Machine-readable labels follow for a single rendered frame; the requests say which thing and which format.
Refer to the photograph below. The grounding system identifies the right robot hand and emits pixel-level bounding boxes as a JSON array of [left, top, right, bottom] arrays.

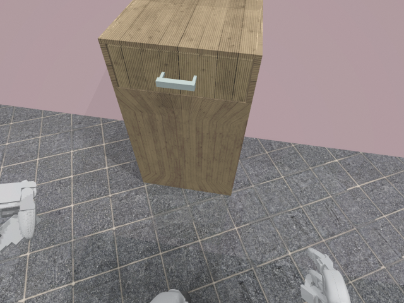
[[300, 247, 351, 303]]

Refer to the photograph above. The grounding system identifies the left robot hand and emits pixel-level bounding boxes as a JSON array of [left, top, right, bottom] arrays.
[[0, 180, 40, 255]]

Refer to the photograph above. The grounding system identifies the robot left shin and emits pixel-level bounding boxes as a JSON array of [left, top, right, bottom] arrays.
[[169, 289, 185, 299]]

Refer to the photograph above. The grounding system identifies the handle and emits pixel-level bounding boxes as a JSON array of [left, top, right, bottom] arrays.
[[155, 72, 197, 91]]

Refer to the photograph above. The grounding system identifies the drawer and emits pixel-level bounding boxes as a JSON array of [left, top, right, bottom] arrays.
[[107, 44, 253, 102]]

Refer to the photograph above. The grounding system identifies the cabinet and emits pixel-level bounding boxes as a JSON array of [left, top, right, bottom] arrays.
[[98, 0, 263, 196]]

